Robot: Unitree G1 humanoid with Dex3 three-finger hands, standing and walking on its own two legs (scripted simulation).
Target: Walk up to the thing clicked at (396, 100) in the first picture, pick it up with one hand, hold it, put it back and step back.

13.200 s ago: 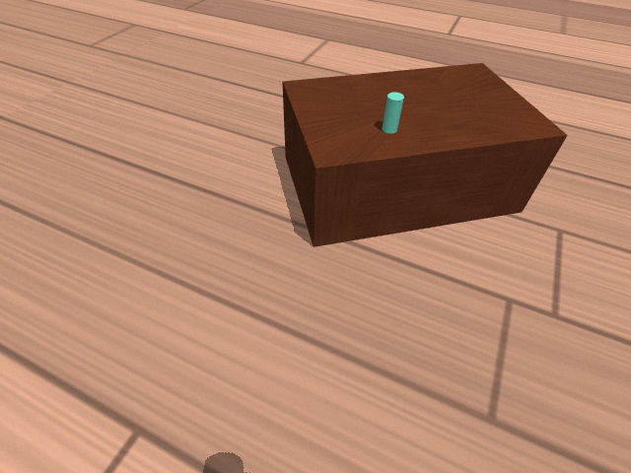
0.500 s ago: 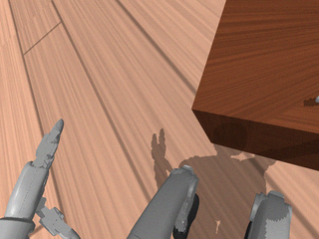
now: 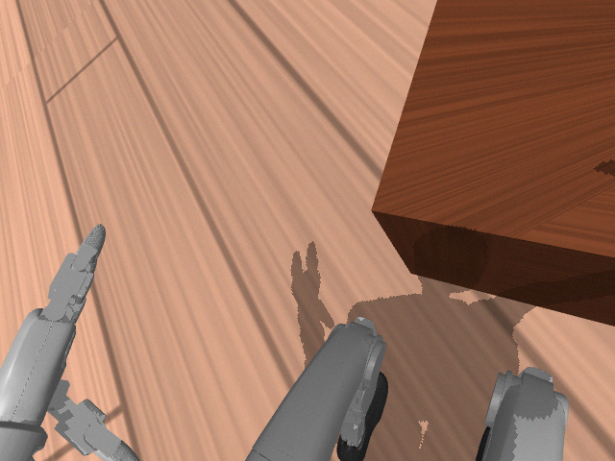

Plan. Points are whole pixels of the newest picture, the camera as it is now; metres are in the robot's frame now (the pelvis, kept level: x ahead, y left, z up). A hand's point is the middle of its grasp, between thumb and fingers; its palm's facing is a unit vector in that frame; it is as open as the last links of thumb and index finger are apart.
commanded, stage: close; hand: right
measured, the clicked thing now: out of the picture +0.59 -0.25 -0.03
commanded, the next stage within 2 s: settle in 0.28 s
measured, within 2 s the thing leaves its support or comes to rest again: leaves its support in 0.70 s
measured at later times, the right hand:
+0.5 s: hand out of the picture +0.57 -0.24 -0.04, palm faces +0.26 +0.97 +0.00, open 9.0 cm
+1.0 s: hand out of the picture +0.56 -0.25 +0.02, palm faces +0.25 +0.97 -0.02, open 9.2 cm
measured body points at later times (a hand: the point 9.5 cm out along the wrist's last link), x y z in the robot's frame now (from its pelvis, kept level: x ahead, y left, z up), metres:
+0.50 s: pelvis -0.01 +0.00 +0.00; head +0.22 -0.09 +0.37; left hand +0.18 +0.26 +0.16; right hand +0.55 -0.29 -0.03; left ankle +0.07 +0.13 -0.49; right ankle +0.05 -0.14 -0.49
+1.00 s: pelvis +0.00 +0.00 +0.04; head +0.20 -0.09 +0.43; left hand +0.19 +0.26 +0.16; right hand +0.54 -0.30 +0.02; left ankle +0.07 +0.13 -0.49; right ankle +0.05 -0.14 -0.49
